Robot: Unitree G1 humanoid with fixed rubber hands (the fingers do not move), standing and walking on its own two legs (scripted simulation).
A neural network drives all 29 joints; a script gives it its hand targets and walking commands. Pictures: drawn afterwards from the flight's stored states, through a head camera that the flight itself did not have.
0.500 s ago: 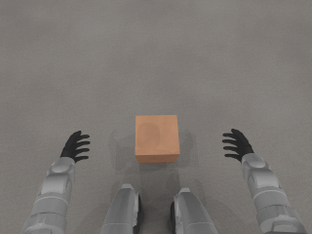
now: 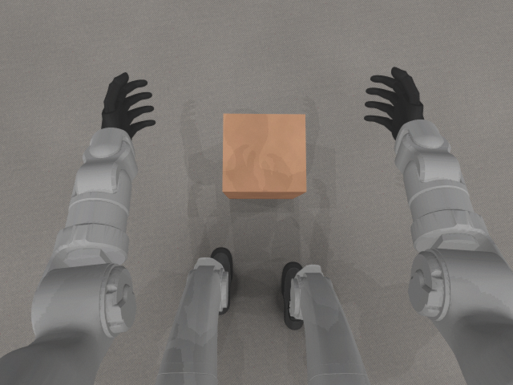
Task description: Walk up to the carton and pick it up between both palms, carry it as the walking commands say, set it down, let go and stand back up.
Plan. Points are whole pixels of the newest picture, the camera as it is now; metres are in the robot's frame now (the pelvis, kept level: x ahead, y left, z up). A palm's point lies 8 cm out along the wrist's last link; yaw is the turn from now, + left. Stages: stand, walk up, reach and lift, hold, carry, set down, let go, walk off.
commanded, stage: reach and lift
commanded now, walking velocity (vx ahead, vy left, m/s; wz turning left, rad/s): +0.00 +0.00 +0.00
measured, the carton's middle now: (262, 161) +0.49 +0.00 -0.53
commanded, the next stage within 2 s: none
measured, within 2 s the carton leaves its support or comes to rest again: neither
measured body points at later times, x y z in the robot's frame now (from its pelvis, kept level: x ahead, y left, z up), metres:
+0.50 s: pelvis +0.01 +0.00 -0.04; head +0.31 +0.00 +0.29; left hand +0.51 +0.22 -0.16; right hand +0.53 -0.19 -0.16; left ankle +0.09 +0.12 -0.62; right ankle +0.05 -0.12 -0.62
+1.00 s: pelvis -0.03 +0.00 -0.18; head +0.31 +0.00 +0.11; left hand +0.50 +0.22 -0.32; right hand +0.53 -0.19 -0.32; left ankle +0.09 +0.12 -0.62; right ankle +0.05 -0.12 -0.62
